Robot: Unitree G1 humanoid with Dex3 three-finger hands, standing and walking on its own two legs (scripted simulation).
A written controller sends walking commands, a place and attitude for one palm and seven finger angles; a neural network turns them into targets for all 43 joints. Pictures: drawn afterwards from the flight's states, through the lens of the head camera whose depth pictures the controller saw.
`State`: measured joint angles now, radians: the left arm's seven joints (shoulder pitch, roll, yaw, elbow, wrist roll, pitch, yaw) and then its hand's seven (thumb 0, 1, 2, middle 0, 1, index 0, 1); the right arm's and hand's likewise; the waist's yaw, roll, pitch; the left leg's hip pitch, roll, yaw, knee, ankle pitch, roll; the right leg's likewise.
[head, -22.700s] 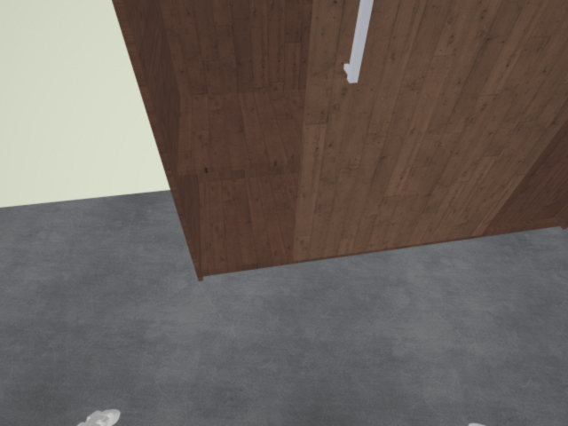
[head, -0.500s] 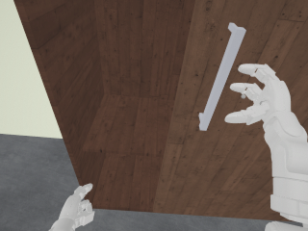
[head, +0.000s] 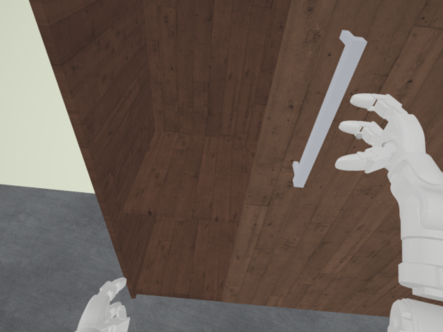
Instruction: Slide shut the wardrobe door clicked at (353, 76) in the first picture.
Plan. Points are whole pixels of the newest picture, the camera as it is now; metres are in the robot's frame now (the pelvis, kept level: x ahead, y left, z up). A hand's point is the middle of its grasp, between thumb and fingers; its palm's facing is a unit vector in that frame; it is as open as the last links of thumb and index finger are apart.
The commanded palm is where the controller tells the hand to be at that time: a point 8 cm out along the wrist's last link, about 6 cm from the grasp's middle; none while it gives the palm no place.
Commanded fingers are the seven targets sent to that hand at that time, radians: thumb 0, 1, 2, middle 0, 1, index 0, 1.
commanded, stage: move the hooked fingers beside the handle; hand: right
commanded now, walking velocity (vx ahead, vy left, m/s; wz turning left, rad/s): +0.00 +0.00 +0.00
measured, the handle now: (318, 120) +0.42 -0.14 +0.23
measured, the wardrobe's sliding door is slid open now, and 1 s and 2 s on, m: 0.37 0.37 0.37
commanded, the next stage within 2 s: none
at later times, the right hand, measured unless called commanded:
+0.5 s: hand (352, 146) +0.36 -0.18 +0.22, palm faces +0.01 +1.00 -0.04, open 14.0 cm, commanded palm +0.34 -0.24 +0.24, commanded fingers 0.00 0.50 -0.30 0.30 1.20 0.30 1.20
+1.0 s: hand (376, 126) +0.36 -0.20 +0.27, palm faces +0.07 +1.00 -0.05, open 13.9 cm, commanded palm +0.33 -0.25 +0.23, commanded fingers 0.00 0.50 -0.30 0.30 1.20 0.30 1.20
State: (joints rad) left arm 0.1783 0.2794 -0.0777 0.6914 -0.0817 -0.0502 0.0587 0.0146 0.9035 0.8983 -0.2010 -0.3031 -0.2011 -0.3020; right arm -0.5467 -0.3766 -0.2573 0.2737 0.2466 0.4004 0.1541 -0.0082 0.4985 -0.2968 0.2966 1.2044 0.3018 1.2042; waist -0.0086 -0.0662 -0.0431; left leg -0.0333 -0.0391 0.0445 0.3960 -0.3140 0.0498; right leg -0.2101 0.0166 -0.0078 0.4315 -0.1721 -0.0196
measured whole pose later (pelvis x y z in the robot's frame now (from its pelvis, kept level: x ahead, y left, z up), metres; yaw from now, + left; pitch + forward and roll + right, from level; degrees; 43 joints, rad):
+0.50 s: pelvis +0.01 +0.00 +0.00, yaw +0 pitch -2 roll +0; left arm 0.17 0.29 -0.07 0.66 -0.07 -0.08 0.05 0.02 0.90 0.90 -0.20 -0.30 -0.20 -0.30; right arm -0.44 -0.33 -0.26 0.14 0.26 0.35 0.17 -0.01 0.50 -0.30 0.30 1.20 0.30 1.20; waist -0.02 -0.06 -0.03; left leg -0.04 -0.03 0.04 0.42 -0.34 0.05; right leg -0.22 0.02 -0.01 0.45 -0.19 -0.02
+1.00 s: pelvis +0.00 +0.00 +0.00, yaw +0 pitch -3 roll +0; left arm 0.16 0.27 -0.08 0.69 -0.07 -0.06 0.06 0.01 0.90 0.90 -0.20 -0.30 -0.20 -0.30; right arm -0.52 -0.39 -0.29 0.17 0.26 0.35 0.15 -0.01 0.50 -0.30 0.30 1.20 0.31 1.20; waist -0.02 -0.06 -0.05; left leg -0.03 -0.04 0.05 0.41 -0.33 0.05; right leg -0.21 0.02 -0.01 0.45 -0.19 -0.02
